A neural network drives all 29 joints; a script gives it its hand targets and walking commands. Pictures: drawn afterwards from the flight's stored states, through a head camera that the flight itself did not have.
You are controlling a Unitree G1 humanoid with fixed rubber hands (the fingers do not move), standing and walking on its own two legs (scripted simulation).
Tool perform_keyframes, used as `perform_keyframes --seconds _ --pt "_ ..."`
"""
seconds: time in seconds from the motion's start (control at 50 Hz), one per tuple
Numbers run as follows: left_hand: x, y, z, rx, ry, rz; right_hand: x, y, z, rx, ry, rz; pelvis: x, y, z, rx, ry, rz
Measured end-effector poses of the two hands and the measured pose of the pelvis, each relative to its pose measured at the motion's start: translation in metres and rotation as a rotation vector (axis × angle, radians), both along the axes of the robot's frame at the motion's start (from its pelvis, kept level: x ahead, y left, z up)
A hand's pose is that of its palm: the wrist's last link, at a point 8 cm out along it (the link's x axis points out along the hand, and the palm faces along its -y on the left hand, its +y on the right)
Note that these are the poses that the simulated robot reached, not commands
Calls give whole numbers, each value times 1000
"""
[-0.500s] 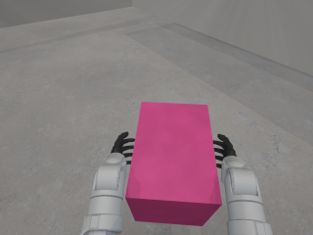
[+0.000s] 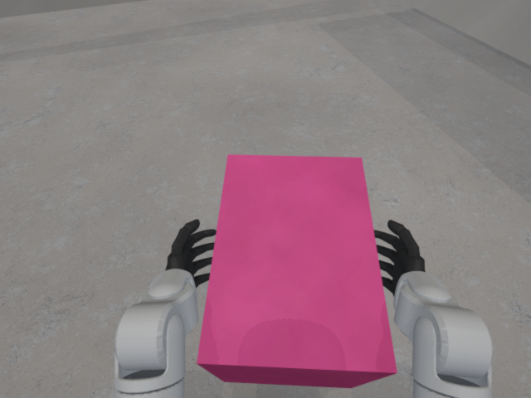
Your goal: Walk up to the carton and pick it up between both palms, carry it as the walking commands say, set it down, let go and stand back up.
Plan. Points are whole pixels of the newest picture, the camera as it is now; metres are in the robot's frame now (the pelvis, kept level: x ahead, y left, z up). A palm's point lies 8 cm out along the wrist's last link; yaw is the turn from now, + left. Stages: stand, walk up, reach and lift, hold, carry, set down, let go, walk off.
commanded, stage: carry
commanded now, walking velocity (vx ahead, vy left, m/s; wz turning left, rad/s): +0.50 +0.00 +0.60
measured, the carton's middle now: (290, 273) +0.30 +0.01 +0.03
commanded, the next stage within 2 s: none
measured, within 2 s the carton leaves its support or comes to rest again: neither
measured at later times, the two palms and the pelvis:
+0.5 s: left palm (183, 149) +0.50 +0.22 +0.11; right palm (333, 131) +0.58 -0.06 +0.10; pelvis +0.31 +0.02 +0.01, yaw +17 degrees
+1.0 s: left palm (144, 86) +0.73 +0.38 +0.11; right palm (252, 64) +0.90 +0.14 +0.10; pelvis +0.61 +0.13 +0.01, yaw +34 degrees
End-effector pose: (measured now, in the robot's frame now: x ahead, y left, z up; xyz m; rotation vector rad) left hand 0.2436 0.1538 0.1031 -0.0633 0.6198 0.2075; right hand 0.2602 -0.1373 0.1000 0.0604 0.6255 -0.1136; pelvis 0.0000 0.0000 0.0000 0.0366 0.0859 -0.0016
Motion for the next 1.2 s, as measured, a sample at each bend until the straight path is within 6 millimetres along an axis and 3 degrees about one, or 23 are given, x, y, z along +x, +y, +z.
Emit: perform_keyframes --seconds 0.04,0.12,0.24,0.38,0.52,0.62,0.74,0.84,0.94,1.08,1.2 --pt "22 12 -8 0 6 11 24 12 -9 3 7 10 25 9 -8 -6 -13 7" --pt "60 22 -14 -5 87 3 58 22 -17 -6 90 -2 67 21 3 -21 -2 40" --pt "117 35 -5 -33 82 16 121 36 2 -41 85 11 132 27 22 -56 2 121" --pt "185 56 7 -34 23 121 220 60 18 -48 26 115 220 25 24 -67 1 208" --pt "273 69 3 16 -9 222 335 79 -1 1 -7 216 328 22 2 -52 -4 340" --pt "299 93 2 21 62 368 404 119 -3 -2 61 368 386 22 13 -51 -6 446" --pt "334 123 21 27 61 514 475 169 12 0 57 515 455 34 30 -3 -13 511" --pt "388 151 30 39 37 541 534 201 18 13 33 540 513 60 33 32 -24 541" --pt "452 192 23 44 21 538 596 240 9 23 20 535 575 100 20 45 -29 568" --pt "538 276 -13 22 28 548 686 326 -20 4 28 545 666 181 -12 48 -33 612" --pt "583 334 -20 -16 118 605 745 395 -24 -43 115 606 723 227 7 1 -12 695"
